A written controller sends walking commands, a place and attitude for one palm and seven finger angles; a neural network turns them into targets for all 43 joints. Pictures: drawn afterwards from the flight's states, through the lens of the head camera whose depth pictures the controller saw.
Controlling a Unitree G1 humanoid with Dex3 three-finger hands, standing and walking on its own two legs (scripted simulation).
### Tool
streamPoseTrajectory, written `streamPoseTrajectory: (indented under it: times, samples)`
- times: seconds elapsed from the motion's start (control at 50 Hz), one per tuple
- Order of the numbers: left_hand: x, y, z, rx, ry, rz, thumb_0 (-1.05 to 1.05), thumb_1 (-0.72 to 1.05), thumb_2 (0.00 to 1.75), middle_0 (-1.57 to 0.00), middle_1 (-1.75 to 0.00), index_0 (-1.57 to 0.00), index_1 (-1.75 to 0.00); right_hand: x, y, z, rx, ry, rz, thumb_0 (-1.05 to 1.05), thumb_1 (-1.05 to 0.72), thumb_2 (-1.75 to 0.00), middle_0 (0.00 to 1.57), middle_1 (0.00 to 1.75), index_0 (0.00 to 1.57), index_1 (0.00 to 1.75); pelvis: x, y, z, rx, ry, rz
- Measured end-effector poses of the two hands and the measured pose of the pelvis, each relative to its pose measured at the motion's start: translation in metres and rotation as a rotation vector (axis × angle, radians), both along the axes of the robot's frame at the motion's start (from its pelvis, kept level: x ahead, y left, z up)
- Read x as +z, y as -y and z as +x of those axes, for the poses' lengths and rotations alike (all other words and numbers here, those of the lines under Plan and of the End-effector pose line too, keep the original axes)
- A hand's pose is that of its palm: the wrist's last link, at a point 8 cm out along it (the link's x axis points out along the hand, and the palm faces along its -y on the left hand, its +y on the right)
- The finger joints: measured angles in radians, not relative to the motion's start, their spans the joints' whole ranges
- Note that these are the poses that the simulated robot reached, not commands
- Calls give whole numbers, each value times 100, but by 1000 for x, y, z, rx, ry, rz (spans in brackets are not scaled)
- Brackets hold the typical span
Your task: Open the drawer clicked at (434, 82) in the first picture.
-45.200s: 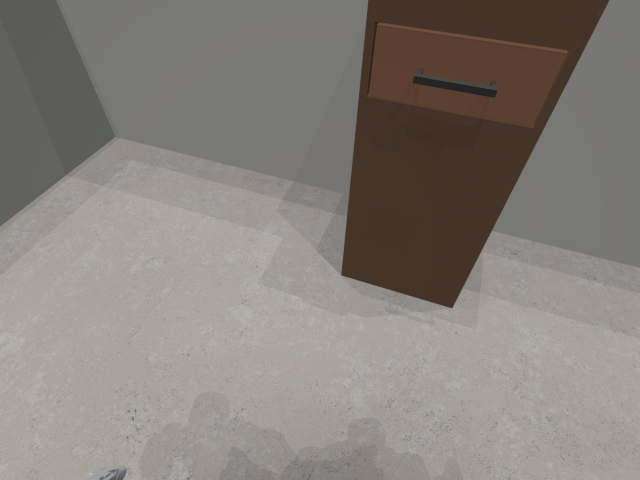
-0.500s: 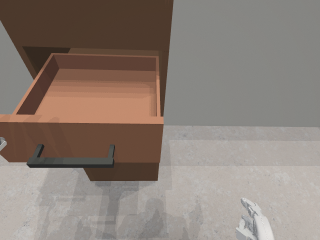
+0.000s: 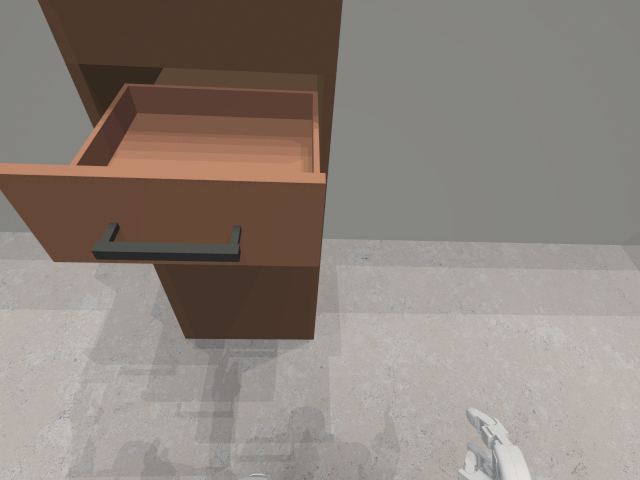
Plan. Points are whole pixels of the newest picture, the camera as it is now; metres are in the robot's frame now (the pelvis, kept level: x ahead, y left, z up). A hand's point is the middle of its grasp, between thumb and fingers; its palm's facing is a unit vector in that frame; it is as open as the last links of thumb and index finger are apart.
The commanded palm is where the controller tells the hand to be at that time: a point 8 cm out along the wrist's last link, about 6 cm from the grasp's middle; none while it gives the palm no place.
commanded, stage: step back with the hand held close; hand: left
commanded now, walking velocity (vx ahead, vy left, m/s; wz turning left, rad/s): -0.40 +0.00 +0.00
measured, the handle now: (171, 241) +0.38 +0.22 +0.09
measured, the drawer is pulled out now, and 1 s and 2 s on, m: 0.27 0.27 0.27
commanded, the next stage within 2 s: stop stepping back and stand still in 0.04 s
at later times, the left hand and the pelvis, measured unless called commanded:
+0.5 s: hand out of the picture +0.08 +0.22 +0.27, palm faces +0.52 -0.77 -0.38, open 7.4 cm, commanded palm +0.02 +0.27 +0.28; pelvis -0.11 -0.01 +0.01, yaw +0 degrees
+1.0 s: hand out of the picture +0.07 +0.21 +0.21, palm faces +0.38 -0.78 -0.50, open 7.4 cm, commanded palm none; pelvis -0.14 -0.02 +0.00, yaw +2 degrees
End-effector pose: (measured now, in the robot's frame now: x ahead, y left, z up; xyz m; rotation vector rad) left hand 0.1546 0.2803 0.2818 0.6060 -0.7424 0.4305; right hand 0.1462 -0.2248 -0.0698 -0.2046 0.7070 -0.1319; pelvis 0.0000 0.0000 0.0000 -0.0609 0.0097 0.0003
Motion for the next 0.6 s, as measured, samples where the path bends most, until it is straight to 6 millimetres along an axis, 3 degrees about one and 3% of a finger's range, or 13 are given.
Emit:
streamPoseTrajectory:
  times: [0.08,0.16,0.24,0.38,0.48,0.6]
  samples:
    - [-5,28,-18,-68,-24,55,1,89,90,-20,-31,-20,-30,-5,5,-11,29,19,15,1,-90,-90,21,30,20,30,-7,13,-24,-32,-26,21]
    - [5,42,-35,-127,-29,108,1,89,89,-21,-31,-21,-30,-2,15,-32,-5,-24,6,1,-90,-90,21,30,20,30,2,16,-45,-38,-20,28]
    - [11,33,-50,-98,-37,141,1,89,89,-21,-31,-21,-30,10,24,-55,-49,-21,-34,1,-90,-90,21,30,20,30,7,13,-58,-33,-21,45]
    - [-3,7,-82,-45,-73,38,1,89,89,-21,-31,-21,-30,20,28,-95,-66,8,-76,1,-90,-90,20,29,20,30,8,5,-90,-28,2,45]
    - [-5,15,-113,-32,-60,-3,1,89,89,-21,-31,-21,-30,18,22,-116,-34,16,-50,1,-90,-90,20,30,20,30,8,11,-110,-13,6,42]
    - [6,25,-148,-32,7,23,1,89,89,-21,-31,-21,-30,9,21,-135,-1,-27,-40,1,-90,-90,21,30,20,30,7,16,-128,-6,25,43]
